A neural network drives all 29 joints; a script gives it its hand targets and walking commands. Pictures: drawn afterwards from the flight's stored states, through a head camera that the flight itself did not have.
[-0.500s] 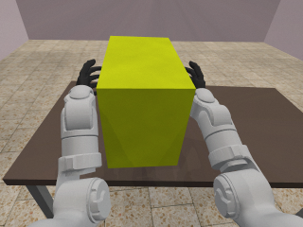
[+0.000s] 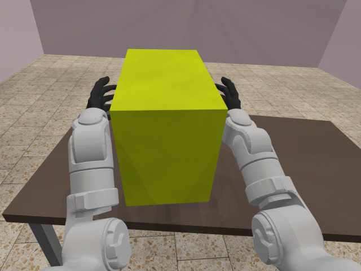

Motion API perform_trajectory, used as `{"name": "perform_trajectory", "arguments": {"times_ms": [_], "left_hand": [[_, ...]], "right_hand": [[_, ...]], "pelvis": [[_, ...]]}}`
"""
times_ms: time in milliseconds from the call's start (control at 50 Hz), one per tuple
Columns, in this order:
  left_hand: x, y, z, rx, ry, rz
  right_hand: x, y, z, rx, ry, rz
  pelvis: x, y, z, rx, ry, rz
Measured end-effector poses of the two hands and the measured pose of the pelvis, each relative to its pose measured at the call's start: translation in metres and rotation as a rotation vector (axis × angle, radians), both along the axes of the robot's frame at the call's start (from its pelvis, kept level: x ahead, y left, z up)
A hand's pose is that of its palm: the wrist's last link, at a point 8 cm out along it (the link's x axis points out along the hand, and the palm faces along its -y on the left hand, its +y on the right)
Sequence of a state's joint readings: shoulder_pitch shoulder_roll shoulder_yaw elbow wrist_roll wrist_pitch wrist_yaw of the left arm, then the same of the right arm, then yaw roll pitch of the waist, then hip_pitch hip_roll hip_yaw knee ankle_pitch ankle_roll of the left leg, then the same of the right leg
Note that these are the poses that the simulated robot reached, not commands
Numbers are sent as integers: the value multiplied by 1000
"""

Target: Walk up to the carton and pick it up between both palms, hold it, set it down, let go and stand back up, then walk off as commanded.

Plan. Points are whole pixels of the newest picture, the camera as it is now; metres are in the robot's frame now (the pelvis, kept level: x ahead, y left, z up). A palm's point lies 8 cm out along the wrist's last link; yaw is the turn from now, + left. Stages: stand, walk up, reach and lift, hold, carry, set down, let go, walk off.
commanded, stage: hold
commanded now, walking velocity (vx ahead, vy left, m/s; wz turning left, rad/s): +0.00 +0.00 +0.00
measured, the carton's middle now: (165, 119) +0.42 +0.02 +0.20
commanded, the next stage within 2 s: none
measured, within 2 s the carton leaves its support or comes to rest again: neither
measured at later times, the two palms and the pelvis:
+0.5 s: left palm (105, 113) +0.36 +0.14 +0.25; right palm (235, 118) +0.35 -0.13 +0.24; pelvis -0.02 +0.00 +0.00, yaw -1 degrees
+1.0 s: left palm (103, 109) +0.36 +0.15 +0.26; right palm (235, 117) +0.35 -0.13 +0.25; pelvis +0.00 +0.01 +0.00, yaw -1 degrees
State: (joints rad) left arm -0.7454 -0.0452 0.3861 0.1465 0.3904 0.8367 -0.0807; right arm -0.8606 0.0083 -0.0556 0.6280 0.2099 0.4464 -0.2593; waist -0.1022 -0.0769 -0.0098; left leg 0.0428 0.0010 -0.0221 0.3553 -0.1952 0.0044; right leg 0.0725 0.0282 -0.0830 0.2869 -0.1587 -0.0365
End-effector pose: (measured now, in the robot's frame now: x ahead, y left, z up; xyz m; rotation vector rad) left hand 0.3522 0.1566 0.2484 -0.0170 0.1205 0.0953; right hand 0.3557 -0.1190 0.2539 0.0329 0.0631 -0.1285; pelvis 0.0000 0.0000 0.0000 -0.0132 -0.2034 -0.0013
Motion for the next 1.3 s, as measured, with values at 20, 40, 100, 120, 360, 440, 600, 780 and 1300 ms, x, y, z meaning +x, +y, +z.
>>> {"name": "perform_trajectory", "arguments": {"times_ms": [20,40,100,120,360,440,600,780,1300], "left_hand": [[0,0,1,11,6,0],[0,0,2,23,12,-1],[1,-3,5,56,19,-8],[1,-5,5,65,19,-12],[4,-22,-2,47,28,-50],[5,-19,-3,33,29,-38],[3,-8,-3,24,15,-5],[5,-15,1,49,14,-25],[-3,-7,-8,30,-3,-8]], "right_hand": [[0,0,-1,1,6,1],[0,0,-3,3,12,1],[-1,-3,-8,23,19,-5],[-1,-5,-10,30,19,-9],[-11,-22,-21,36,26,-52],[-7,-18,-18,13,27,-37],[0,-8,-8,3,11,-4],[-3,-15,-14,32,11,-24],[-7,-7,-15,35,-6,-12]], "pelvis": [[0,1,0,0,-1,0],[0,1,0,-1,-2,-1],[-1,4,0,-3,-5,-2],[-2,5,0,-4,-7,-2],[-12,11,0,1,-6,-22],[-15,8,1,5,9,-24],[-14,1,1,3,25,-3],[-5,3,0,1,7,7],[-9,7,0,-9,8,1]]}}
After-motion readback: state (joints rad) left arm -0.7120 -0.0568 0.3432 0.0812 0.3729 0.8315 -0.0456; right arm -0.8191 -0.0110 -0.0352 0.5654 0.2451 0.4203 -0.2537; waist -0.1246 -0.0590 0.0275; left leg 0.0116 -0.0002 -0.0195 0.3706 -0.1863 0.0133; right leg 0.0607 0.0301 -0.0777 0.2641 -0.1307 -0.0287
